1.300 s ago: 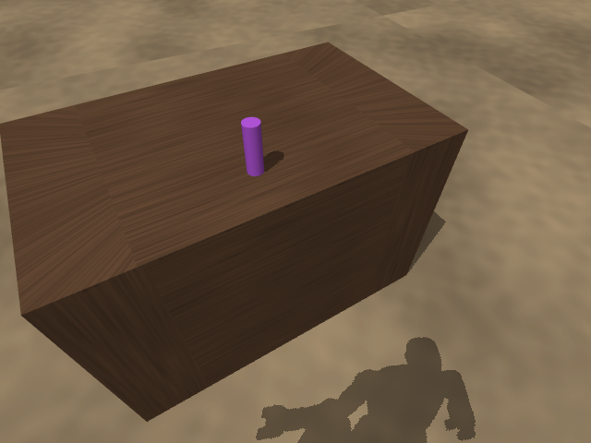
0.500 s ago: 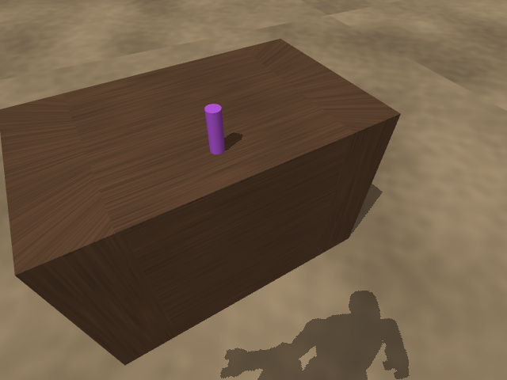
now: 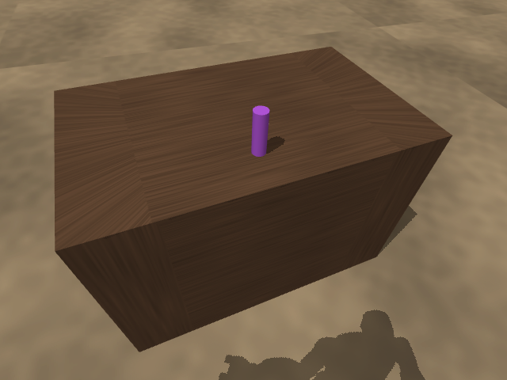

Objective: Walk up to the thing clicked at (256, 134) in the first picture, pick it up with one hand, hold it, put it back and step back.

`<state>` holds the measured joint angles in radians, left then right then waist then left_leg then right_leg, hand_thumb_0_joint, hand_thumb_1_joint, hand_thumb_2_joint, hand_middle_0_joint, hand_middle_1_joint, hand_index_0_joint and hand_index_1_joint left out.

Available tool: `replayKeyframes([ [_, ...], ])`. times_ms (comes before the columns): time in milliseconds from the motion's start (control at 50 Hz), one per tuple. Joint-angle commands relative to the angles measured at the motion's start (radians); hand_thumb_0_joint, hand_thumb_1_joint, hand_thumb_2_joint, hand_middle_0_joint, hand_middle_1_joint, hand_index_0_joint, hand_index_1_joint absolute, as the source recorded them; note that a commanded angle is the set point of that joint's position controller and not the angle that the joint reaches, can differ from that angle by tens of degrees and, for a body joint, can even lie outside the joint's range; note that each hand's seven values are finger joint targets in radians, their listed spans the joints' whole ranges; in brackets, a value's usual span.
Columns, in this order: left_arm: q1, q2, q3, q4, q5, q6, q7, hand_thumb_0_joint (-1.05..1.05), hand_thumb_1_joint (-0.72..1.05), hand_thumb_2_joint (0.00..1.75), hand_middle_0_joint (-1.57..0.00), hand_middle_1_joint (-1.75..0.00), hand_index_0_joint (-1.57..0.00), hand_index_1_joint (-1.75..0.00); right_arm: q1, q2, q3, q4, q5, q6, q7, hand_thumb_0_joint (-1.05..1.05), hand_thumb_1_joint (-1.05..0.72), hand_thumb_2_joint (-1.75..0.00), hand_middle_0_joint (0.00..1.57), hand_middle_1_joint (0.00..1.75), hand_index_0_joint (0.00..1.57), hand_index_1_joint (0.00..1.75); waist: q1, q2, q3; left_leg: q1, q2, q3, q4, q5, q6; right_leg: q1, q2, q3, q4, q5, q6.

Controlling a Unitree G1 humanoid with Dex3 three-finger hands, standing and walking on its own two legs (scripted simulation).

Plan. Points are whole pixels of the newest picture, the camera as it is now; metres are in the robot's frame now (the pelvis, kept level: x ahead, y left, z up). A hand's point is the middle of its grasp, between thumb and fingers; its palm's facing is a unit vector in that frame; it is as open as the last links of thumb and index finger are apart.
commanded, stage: walk up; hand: right
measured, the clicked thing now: (259, 132) +0.72 +0.01 -0.01
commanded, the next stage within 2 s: none
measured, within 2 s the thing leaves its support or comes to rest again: neither
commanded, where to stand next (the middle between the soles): +0.23 +0.02 m, yaw +24 degrees
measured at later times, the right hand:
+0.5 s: hand (386, 366) +0.21 -0.23 -0.14, palm faces -0.23 +0.85 -0.47, open 7.3 cm
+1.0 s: hand (358, 280) +0.39 -0.22 -0.17, palm faces -0.45 +0.78 -0.44, open 7.3 cm
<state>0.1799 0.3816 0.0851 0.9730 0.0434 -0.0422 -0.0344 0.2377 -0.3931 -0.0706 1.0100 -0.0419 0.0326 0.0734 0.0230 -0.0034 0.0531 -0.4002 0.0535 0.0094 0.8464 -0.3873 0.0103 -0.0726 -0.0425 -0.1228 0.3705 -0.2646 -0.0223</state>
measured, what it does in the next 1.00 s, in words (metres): walks ahead, turning left: left foot, then right foot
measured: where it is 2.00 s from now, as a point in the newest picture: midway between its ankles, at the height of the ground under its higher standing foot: outside the picture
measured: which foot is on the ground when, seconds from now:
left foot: up 0.00-0.12, down 0.14-0.62, up 0.64-0.96, down 0.98-1.00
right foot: down 0.00-0.16, up 0.18-0.56, down 0.58-1.00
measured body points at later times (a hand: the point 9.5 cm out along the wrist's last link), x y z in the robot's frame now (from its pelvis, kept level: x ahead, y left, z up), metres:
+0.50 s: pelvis +0.15 +0.04 -0.02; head +0.17 +0.08 +0.43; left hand +0.18 +0.39 -0.14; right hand +0.22 -0.27 -0.11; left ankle +0.11 +0.19 -0.74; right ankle +0.27 -0.11 -0.70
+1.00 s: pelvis +0.18 -0.01 -0.04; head +0.22 +0.02 +0.41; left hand +0.13 +0.33 -0.15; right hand +0.41 -0.26 -0.14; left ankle +0.15 +0.09 -0.75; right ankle +0.28 -0.11 -0.74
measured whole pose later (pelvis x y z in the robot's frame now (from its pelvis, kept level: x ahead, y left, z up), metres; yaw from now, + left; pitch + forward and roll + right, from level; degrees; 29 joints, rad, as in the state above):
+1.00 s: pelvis +0.18 -0.01 -0.04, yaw +25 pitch -1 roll +0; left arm 0.18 0.43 0.05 0.81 0.01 0.01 -0.01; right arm 0.22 -0.41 -0.06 0.82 -0.03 0.00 0.00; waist 0.03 -0.03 0.14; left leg -0.36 -0.03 0.01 0.78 -0.39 0.03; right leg -0.42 -0.15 -0.16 0.81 -0.34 0.00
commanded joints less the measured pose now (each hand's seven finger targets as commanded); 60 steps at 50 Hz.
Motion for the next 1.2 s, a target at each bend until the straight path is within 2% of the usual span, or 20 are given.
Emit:
replayKeyframes([
  [0,-0.098,0.283,0.079,-0.144,0.008,-0.034,0.002,0.00,0.90,0.90,-0.20,-0.30,-0.20,-0.30,-0.010,-0.181,-0.057,-0.143,0.010,-0.047,0.011,0.00,-0.90,-0.90,0.20,0.30,0.20,0.30,-0.017,-0.122,0.058,-0.055,0.094,-0.027,-0.084,0.021,-0.014,-0.069,-0.279,0.146,-0.177,-0.187,-0.173],
  [80,-0.098,0.276,0.077,-0.181,0.007,-0.010,-0.017,0.00,0.90,0.90,-0.20,-0.30,-0.20,-0.30,0.139,-0.177,-0.082,-0.127,0.014,-0.059,0.001,0.00,-0.90,-0.90,0.20,0.30,0.20,0.30,-0.077,-0.103,-0.002,0.260,-0.006,0.130,-0.230,0.244,-0.027,-0.252,-0.178,-0.015,0.064,-0.256,-0.105],
  [120,-0.040,0.187,0.053,-0.200,0.009,0.015,-0.023,0.00,0.90,0.90,-0.20,-0.30,-0.20,-0.30,0.340,-0.246,-0.112,-0.078,0.009,-0.071,-0.032,0.00,-0.90,-0.90,0.20,0.30,0.20,0.30,-0.149,0.145,-0.064,0.484,-0.045,0.068,-0.249,0.076,0.009,-0.428,-0.093,-0.054,0.484,-0.266,-0.079],
  [140,-0.001,0.116,0.030,-0.221,0.014,0.026,-0.030,0.00,0.90,0.90,-0.20,-0.30,-0.20,-0.30,0.403,-0.320,-0.124,-0.082,0.000,-0.077,-0.051,0.00,-0.90,-0.90,0.20,0.30,0.20,0.30,-0.174,0.355,-0.023,0.473,0.096,-0.241,-0.433,-0.244,0.080,-0.591,-0.018,-0.037,0.768,-0.437,-0.057],
  [160,0.020,0.117,0.024,-0.250,-0.001,0.029,-0.030,0.00,0.90,0.90,-0.20,-0.30,-0.20,-0.30,0.329,-0.391,-0.119,-0.142,-0.004,-0.094,-0.057,0.00,-0.90,-0.90,0.20,0.30,0.20,0.30,-0.118,0.368,-0.021,0.351,0.309,-0.782,-0.659,-0.430,0.186,-0.660,0.043,0.094,0.895,-0.409,-0.031],
  [180,-0.013,0.238,0.046,-0.244,-0.004,0.033,-0.023,0.00,0.90,0.90,-0.20,-0.30,-0.20,-0.30,0.207,-0.436,-0.128,-0.185,0.027,-0.100,-0.058,0.00,-0.90,-0.90,0.20,0.30,0.20,0.30,-0.087,0.194,0.029,0.223,0.387,-0.924,-0.740,-0.484,0.270,-0.598,-0.029,0.198,0.896,-0.351,-0.031],
  [260,0.101,0.257,0.063,-0.164,-0.024,0.041,-0.020,0.00,0.90,0.90,-0.20,-0.30,-0.20,-0.30,0.158,-0.320,-0.085,-0.226,0.035,-0.136,-0.089,0.00,-0.90,-0.90,0.20,0.30,0.20,0.30,-0.005,0.094,-0.013,0.254,0.217,-0.447,-0.511,0.073,0.193,-0.539,-0.111,0.212,0.803,-0.126,-0.018],
  [460,-0.008,0.183,0.062,-0.268,-0.023,0.077,-0.012,0.00,0.90,0.90,-0.20,-0.30,-0.20,-0.30,0.215,-0.293,-0.072,-0.285,0.015,-0.145,-0.143,0.00,-0.90,-0.90,0.20,0.30,0.20,0.30,-0.024,0.143,0.015,0.045,0.148,-0.206,-0.321,0.819,0.188,-0.334,-0.050,0.117,0.520,-0.031,0.003],
  [560,0.108,0.213,0.076,-0.221,-0.030,0.045,0.009,0.00,0.90,0.90,-0.20,-0.30,-0.20,-0.30,0.157,-0.228,-0.039,-0.319,0.043,-0.098,-0.141,0.00,-0.90,-0.90,0.20,0.30,0.20,0.30,0.042,0.048,-0.112,0.006,-0.004,-0.133,0.031,0.557,0.084,-0.044,-0.014,0.106,0.169,0.269,-0.050],
  [600,0.114,0.304,0.085,-0.253,-0.020,0.035,0.017,0.00,0.90,0.90,-0.20,-0.30,-0.20,-0.30,0.230,-0.140,-0.010,-0.324,0.050,-0.078,-0.154,0.00,-0.90,-0.90,0.20,0.30,0.20,0.30,0.022,-0.216,-0.164,-0.180,-0.141,-0.085,0.364,-0.207,0.025,0.014,-0.368,0.511,0.064,0.457,-0.160],
  [620,-0.004,0.341,0.086,-0.278,-0.021,0.039,0.019,0.00,0.90,0.90,-0.20,-0.30,-0.20,-0.30,0.245,-0.188,-0.031,-0.309,0.044,-0.067,-0.167,0.00,-0.90,-0.90,0.20,0.30,0.20,0.30,-0.009,-0.285,-0.171,-0.177,-0.093,-0.091,0.479,-0.284,0.028,-0.053,-0.435,0.638,0.014,0.322,-0.273],
  [720,-0.053,0.259,0.057,-0.251,-0.013,0.035,0.034,0.00,0.90,0.90,-0.20,-0.30,-0.20,-0.30,0.195,-0.213,-0.043,-0.248,0.046,-0.057,-0.120,0.00,-0.90,-0.90,0.20,0.30,0.20,0.30,-0.015,-0.178,-0.037,-0.106,-0.061,-0.066,0.370,-0.082,0.007,-0.274,-0.215,0.259,0.063,0.046,-0.198],
  [840,0.063,0.287,0.059,-0.228,-0.021,0.015,0.041,0.00,0.90,0.90,-0.20,-0.30,-0.20,-0.30,0.061,-0.206,-0.035,-0.268,0.027,-0.052,-0.095,0.00,-0.90,-0.90,0.20,0.30,0.20,0.30,0.040,-0.178,-0.097,-0.143,-0.038,-0.042,0.065,-0.148,-0.009,-0.036,-0.325,0.330,0.122,0.290,-0.254],
  [940,-0.019,0.292,0.040,-0.239,-0.039,0.023,0.045,0.00,0.90,0.90,-0.20,-0.30,-0.20,-0.30,0.103,-0.207,-0.047,-0.238,0.018,-0.053,-0.084,0.00,-0.90,-0.90,0.20,0.30,0.20,0.30,-0.034,-0.125,-0.127,0.127,-0.075,0.008,-0.194,0.051,0.027,-0.220,-0.301,0.228,0.254,0.309,-0.171],
  [980,0.009,0.230,0.016,-0.235,-0.043,0.030,0.044,0.00,0.90,0.90,-0.20,-0.30,-0.20,-0.30,0.102,-0.263,-0.061,-0.240,0.004,-0.062,-0.088,0.00,-0.90,-0.90,0.20,0.30,0.20,0.30,-0.040,0.059,-0.136,0.243,0.041,-0.228,-0.362,0.118,0.094,-0.376,-0.216,0.138,0.436,0.114,-0.062],
  [1000,0.015,0.180,0.003,-0.239,-0.055,0.037,0.047,0.00,0.90,0.90,-0.20,-0.30,-0.20,-0.30,0.020,-0.345,-0.073,-0.277,-0.001,-0.064,-0.087,0.00,-0.90,-0.90,0.20,0.30,0.20,0.30,-0.012,0.275,-0.094,0.225,0.223,-0.549,-0.446,0.182,0.192,-0.521,-0.039,0.043,0.562,-0.224,0.012],
  [1020,-0.051,0.248,0.028,-0.220,-0.045,0.044,0.067,0.00,0.90,0.90,-0.20,-0.30,-0.20,-0.30,0.024,-0.380,-0.081,-0.268,0.010,-0.060,-0.084,0.00,-0.90,-0.90,0.20,0.30,0.20,0.30,-0.070,0.245,-0.073,0.083,0.301,-0.607,-0.474,0.209,0.295,-0.430,-0.027,0.128,0.668,-0.433,0.004],
  [1040,-0.042,0.259,0.030,-0.203,-0.042,0.045,0.065,0.00,0.90,0.90,-0.20,-0.30,-0.20,-0.30,-0.008,-0.342,-0.075,-0.260,0.010,-0.058,-0.086,0.00,-0.90,-0.90,0.20,0.30,0.20,0.30,-0.046,0.181,-0.029,0.018,0.295,-0.589,-0.478,0.188,0.316,-0.389,-0.044,0.151,0.707,-0.398,0.004],
  [1100,0.049,0.222,0.024,-0.162,-0.055,0.040,0.059,0.00,0.90,0.90,-0.20,-0.30,-0.20,-0.30,-0.061,-0.239,-0.038,-0.276,0.016,-0.061,-0.098,0.00,-0.90,-0.90,0.20,0.30,0.20,0.30,0.002,0.115,-0.050,0.163,0.140,-0.303,-0.332,0.590,0.204,-0.430,-0.037,0.137,0.663,-0.271,-0.005],
  [1180,0.026,0.191,0.008,-0.154,-0.048,0.017,0.061,0.00,0.90,0.90,-0.20,-0.30,-0.20,-0.30,-0.010,-0.239,-0.036,-0.243,0.022,-0.058,-0.092,0.00,-0.90,-0.90,0.20,0.30,0.20,0.30,-0.032,0.143,-0.137,0.298,0.142,-0.295,-0.271,0.674,0.204,-0.338,-0.016,0.091,0.389,-0.266,0.016],
])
